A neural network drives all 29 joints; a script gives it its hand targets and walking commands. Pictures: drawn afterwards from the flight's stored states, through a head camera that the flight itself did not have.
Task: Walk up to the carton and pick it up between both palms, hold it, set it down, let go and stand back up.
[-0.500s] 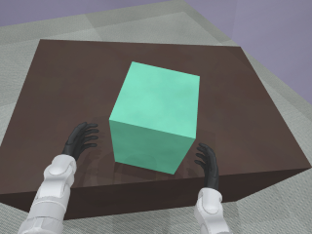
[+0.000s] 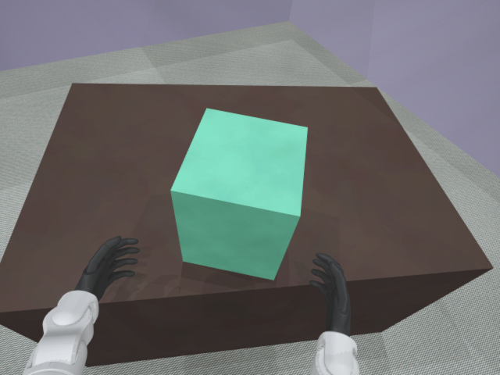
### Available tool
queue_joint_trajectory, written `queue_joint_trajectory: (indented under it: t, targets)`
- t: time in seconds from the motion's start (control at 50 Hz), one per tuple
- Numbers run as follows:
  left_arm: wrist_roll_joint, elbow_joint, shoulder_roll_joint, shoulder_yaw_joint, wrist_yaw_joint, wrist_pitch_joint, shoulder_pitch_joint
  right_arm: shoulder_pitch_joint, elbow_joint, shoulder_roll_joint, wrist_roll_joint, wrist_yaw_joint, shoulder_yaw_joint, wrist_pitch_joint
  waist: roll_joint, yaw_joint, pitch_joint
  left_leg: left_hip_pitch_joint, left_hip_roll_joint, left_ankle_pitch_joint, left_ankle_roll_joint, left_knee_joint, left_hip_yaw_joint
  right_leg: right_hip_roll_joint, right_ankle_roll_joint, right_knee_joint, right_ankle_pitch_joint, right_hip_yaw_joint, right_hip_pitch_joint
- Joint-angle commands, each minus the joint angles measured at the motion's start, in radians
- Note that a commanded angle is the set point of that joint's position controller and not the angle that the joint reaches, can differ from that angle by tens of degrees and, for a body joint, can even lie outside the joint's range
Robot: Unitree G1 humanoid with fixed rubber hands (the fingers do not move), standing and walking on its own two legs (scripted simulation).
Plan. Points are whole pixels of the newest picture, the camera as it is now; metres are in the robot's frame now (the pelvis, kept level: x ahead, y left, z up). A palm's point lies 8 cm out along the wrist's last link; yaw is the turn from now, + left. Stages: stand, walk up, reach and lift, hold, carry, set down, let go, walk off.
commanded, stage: set down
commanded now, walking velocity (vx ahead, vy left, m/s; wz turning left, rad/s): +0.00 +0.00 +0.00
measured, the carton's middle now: (241, 198) +0.47 -0.03 -0.03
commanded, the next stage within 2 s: none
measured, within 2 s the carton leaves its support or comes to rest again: neither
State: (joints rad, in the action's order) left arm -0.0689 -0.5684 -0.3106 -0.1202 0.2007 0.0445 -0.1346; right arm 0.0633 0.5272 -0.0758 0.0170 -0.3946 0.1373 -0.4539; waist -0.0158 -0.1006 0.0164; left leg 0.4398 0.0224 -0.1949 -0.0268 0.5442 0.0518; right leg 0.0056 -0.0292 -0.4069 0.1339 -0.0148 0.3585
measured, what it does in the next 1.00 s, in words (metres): shifts its weight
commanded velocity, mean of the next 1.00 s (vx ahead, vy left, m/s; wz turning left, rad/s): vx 0.00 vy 0.00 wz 0.00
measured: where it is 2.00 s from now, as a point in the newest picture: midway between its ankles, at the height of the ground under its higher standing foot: outside the picture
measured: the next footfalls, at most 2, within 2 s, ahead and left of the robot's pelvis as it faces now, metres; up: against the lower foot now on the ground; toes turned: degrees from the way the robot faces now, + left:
none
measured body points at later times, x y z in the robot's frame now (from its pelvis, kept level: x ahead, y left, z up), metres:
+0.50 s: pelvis +0.00 -0.04 +0.00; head +0.00 -0.04 +0.45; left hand +0.28 +0.20 -0.02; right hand +0.21 -0.20 -0.01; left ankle +0.05 +0.08 -0.73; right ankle +0.04 -0.15 -0.73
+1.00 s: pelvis +0.05 -0.04 +0.00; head +0.06 -0.03 +0.45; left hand +0.28 +0.21 -0.05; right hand +0.21 -0.20 -0.04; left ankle +0.05 +0.08 -0.73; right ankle +0.04 -0.15 -0.74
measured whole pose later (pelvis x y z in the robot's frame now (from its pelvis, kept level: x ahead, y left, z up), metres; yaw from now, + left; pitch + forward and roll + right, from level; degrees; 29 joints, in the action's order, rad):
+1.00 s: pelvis +0.05 -0.04 +0.00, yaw +0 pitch -3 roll -1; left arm -0.14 -0.54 -0.35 -0.12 0.24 0.08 0.12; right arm 0.34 0.39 -0.03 0.02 -0.33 0.18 -0.34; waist -0.02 -0.10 0.07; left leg 0.21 0.04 -0.29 0.00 0.54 0.05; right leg 0.03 0.03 -0.51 0.28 -0.01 0.18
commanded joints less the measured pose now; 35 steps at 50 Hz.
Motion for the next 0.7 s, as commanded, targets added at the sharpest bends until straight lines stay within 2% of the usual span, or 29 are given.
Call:
queue_joint_trajectory:
  t: [0.0,0.08,0.2,0.3,0.42,0.56,0.64,0.68]
  targets:
    - [-0.12,0.218,-0.269,-0.021,0.016,0.09,-0.049,0.033,-0.243,-0.066,-0.14,-0.04,0.027,-0.023,0.174,0.17,-0.235,-0.268,0.076,-0.138,0.058,-0.154,-0.056,0.022,0.047,0.023,0.047,-0.016,-0.282]
    - [-0.138,0.223,-0.285,0.002,0.016,0.094,-0.029,0.061,-0.296,-0.06,-0.134,-0.039,0.026,0.011,0.166,0.175,-0.177,-0.235,0.089,-0.24,0.031,-0.182,-0.059,0.024,0.051,0.004,0.119,-0.009,-0.322]
    - [-0.134,0.192,-0.297,0.033,0.014,0.088,-0.004,0.085,-0.314,-0.035,-0.129,-0.027,0.026,0.078,0.178,0.182,-0.077,-0.182,0.107,-0.34,0.0,-0.21,-0.066,0.036,0.058,-0.021,0.207,-0.008,-0.353]
    - [-0.163,0.148,-0.326,0.063,0.011,0.101,-0.054,0.028,-0.357,0.006,-0.121,-0.018,0.002,0.145,0.165,0.159,-0.047,-0.1,0.119,-0.438,-0.028,-0.224,-0.07,0.042,0.056,-0.054,0.245,-0.014,-0.39]
    - [-0.181,0.105,-0.356,0.065,0.016,0.117,-0.072,0.022,-0.364,0.021,-0.125,-0.015,0.004,0.197,0.147,0.138,-0.035,-0.073,0.111,-0.453,-0.044,-0.206,-0.061,0.03,0.053,-0.067,0.247,-0.001,-0.398]
    - [-0.177,0.082,-0.374,0.029,0.026,0.104,-0.03,0.065,-0.355,0.036,-0.117,-0.007,0.016,0.226,0.088,0.14,-0.032,-0.184,0.057,-0.303,-0.038,-0.155,-0.022,-0.011,0.058,0.0,0.268,0.032,-0.277]
    - [-0.165,0.119,-0.372,0.002,0.033,0.099,0.037,0.137,-0.355,0.038,-0.114,0.002,0.029,0.208,0.045,0.157,-0.059,-0.329,0.013,-0.115,-0.013,-0.108,0.005,-0.043,0.062,0.061,0.2,0.041,-0.176]
    - [-0.157,0.142,-0.372,-0.013,0.04,0.096,0.085,0.192,-0.363,0.039,-0.119,0.003,0.045,0.187,0.033,0.161,-0.077,-0.407,-0.002,-0.011,-0.002,-0.086,0.012,-0.058,0.054,0.084,0.12,0.043,-0.142]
